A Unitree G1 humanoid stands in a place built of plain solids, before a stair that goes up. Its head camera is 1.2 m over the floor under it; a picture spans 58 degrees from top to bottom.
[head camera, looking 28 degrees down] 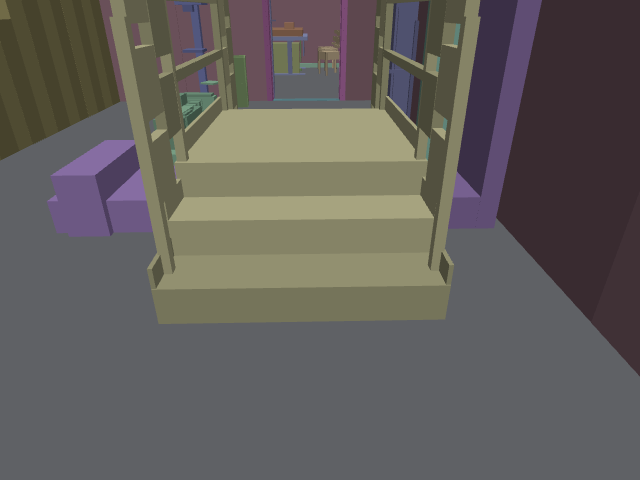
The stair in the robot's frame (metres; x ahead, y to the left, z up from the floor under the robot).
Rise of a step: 0.18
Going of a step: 0.28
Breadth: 1.25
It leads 1 degrees to the left of straight ahead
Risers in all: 3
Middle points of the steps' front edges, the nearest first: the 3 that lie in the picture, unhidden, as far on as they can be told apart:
1.50 0.07 0.18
1.78 0.08 0.36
2.06 0.09 0.54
